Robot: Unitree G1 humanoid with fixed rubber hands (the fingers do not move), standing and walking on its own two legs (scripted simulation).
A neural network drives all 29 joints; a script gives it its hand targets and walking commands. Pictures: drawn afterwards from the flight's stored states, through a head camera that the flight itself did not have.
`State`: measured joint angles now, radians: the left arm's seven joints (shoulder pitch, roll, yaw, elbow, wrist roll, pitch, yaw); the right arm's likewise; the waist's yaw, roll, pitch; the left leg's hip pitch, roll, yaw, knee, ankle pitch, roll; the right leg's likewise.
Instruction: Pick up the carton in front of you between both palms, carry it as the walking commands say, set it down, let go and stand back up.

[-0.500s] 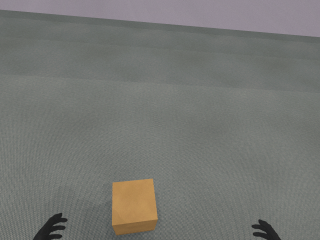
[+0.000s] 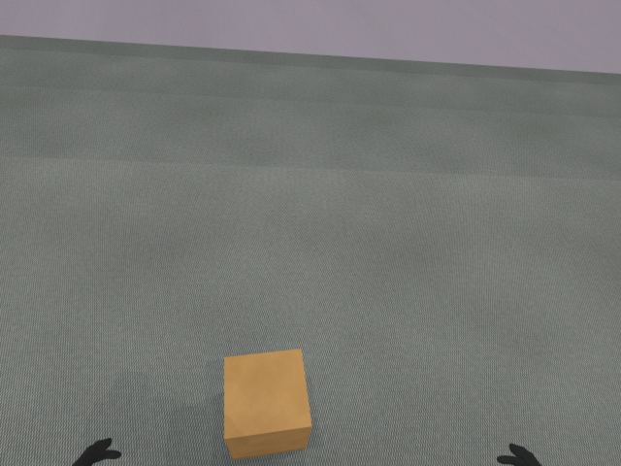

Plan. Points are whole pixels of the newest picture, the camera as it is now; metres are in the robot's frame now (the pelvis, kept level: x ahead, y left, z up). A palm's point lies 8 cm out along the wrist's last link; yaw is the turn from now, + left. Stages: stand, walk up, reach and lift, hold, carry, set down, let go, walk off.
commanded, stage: stand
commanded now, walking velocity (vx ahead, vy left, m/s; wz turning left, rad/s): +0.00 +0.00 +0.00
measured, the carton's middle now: (266, 405) +0.38 +0.09 -0.65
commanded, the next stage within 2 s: none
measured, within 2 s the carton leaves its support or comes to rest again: neither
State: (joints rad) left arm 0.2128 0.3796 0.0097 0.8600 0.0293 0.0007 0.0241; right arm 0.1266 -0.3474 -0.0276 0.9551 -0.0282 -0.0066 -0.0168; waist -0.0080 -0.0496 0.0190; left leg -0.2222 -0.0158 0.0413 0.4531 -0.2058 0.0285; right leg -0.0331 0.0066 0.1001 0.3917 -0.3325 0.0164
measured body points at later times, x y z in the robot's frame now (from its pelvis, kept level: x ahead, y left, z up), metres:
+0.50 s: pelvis -0.01 +0.00 +0.00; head -0.01 +0.02 +0.45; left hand +0.08 +0.31 -0.12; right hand +0.09 -0.32 -0.10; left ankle +0.02 +0.10 -0.74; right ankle -0.07 -0.14 -0.74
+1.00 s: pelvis -0.01 +0.00 +0.00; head -0.01 +0.01 +0.45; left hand +0.08 +0.31 -0.12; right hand +0.09 -0.32 -0.10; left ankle +0.02 +0.10 -0.74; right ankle -0.07 -0.14 -0.74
